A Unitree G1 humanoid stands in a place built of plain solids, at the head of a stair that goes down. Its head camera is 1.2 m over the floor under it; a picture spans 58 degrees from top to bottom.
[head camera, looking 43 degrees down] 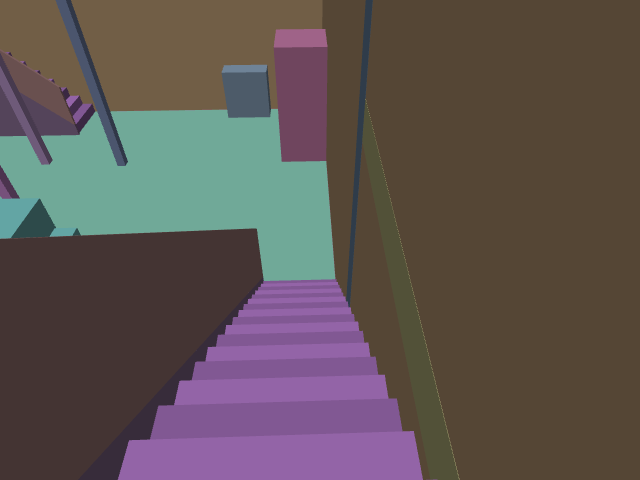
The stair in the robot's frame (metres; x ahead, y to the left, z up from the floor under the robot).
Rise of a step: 0.20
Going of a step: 0.23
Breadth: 1.04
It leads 2 degrees to the left of straight ahead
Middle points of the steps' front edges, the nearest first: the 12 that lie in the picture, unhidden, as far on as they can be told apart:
0.67 0.17 -0.40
0.90 0.18 -0.60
1.13 0.19 -0.80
1.36 0.20 -1.00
1.59 0.20 -1.20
1.82 0.21 -1.40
2.04 0.22 -1.60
2.27 0.23 -1.80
2.50 0.23 -2.00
2.73 0.24 -2.20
2.96 0.25 -2.40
3.19 0.25 -2.60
